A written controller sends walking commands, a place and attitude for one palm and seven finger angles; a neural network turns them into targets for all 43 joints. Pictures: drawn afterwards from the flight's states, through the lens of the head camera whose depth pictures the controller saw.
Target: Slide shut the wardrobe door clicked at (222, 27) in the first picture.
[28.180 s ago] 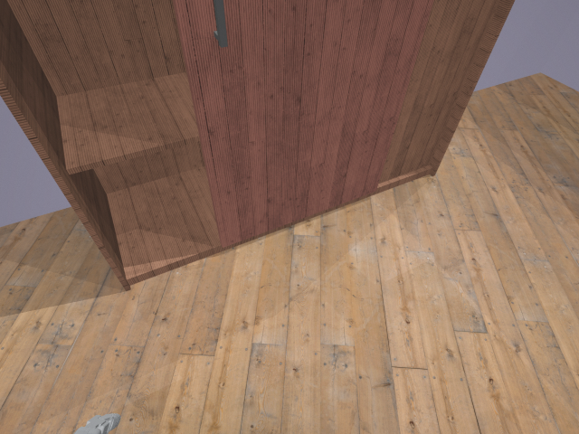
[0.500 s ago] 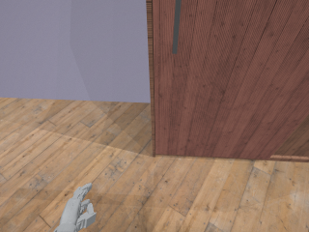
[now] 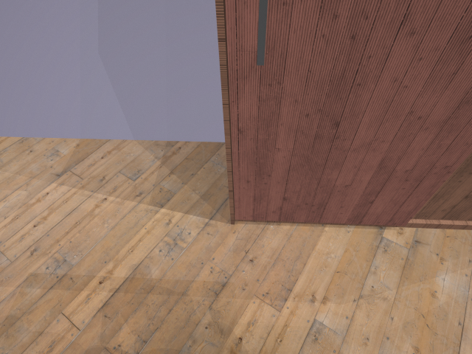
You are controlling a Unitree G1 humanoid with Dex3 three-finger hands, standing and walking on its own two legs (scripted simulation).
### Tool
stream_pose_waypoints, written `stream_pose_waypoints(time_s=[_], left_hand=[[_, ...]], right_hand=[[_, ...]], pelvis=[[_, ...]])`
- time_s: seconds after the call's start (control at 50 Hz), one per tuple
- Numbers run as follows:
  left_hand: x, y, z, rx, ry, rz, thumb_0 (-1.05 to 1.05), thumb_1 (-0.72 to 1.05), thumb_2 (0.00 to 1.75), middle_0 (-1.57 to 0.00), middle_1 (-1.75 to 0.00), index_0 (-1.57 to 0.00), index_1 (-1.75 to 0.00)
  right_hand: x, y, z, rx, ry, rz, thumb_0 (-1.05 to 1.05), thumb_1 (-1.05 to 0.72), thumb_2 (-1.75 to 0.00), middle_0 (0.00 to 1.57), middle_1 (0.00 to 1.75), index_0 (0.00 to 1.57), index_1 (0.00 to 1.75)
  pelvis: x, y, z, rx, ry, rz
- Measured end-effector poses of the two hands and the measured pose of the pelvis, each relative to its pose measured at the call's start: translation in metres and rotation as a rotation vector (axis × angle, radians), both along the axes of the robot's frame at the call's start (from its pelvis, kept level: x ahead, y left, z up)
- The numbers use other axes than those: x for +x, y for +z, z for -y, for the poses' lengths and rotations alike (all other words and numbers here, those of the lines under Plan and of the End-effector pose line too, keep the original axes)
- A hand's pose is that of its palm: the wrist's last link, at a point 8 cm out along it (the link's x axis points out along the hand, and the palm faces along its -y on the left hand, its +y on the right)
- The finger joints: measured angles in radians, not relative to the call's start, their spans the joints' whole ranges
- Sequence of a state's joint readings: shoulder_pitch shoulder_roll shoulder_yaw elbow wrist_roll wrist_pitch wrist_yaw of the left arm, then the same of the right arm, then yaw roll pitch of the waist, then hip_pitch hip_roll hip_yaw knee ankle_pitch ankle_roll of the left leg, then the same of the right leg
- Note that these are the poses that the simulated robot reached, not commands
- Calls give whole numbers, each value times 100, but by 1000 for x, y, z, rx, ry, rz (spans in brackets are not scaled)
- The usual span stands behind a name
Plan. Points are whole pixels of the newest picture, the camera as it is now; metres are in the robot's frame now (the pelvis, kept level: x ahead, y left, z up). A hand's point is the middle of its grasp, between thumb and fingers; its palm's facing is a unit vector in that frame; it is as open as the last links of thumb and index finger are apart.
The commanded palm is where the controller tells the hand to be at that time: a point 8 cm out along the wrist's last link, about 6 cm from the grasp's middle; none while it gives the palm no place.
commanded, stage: let the arm hang, fingers relaxed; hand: right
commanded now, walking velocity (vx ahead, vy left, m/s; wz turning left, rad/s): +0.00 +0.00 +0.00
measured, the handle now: out of the picture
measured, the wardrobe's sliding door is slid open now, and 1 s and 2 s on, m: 0.00 0.00 0.00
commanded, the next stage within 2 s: look to check the result in 0.60 s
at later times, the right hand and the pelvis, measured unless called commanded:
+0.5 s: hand out of the picture +0.08 -0.21 -0.17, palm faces -0.03 +0.97 -0.25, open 7.4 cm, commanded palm none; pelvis +0.01 -0.01 +0.00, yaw +0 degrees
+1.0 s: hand out of the picture +0.11 -0.24 -0.15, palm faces -0.04 +0.94 -0.33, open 7.4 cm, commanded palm none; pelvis +0.04 +0.01 +0.01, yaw +0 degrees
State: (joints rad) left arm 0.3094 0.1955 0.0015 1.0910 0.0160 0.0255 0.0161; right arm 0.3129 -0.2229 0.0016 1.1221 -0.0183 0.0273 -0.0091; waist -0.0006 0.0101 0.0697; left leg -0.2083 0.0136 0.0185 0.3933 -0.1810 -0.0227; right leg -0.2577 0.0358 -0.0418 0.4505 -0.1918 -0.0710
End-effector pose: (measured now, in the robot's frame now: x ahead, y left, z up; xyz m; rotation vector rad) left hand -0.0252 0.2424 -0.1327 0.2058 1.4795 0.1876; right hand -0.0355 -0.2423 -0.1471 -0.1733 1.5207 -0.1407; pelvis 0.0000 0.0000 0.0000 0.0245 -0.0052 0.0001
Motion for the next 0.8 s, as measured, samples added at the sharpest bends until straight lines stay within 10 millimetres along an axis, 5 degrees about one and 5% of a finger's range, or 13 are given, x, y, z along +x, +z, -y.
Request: stream_pose_waypoints(time_s=[0.12,0.28,0.5,0.8], left_hand=[[1,-8,15,-36,18,10,0,90,90,-20,-30,-20,-30],[38,-10,17,-41,0,114,0,90,90,-21,-30,-20,-30],[88,5,-11,24,-37,223,0,90,90,-21,-30,-20,-30],[120,17,-47,86,-70,218,0,90,90,-20,-30,-20,-30]], right_hand=[[0,7,15,-43,2,-7,1,-92,-89,20,30,20,30],[48,8,20,-53,31,121,1,-91,-89,20,30,20,30],[109,14,20,-44,75,254,1,-90,-89,20,30,21,30],[130,25,43,-113,87,238,1,-90,-89,20,30,21,30]], pelvis=[[0,1,5,-3,3,5],[1,1,9,-9,6,9],[10,3,9,-16,8,12],[27,6,-1,-17,2,6]])
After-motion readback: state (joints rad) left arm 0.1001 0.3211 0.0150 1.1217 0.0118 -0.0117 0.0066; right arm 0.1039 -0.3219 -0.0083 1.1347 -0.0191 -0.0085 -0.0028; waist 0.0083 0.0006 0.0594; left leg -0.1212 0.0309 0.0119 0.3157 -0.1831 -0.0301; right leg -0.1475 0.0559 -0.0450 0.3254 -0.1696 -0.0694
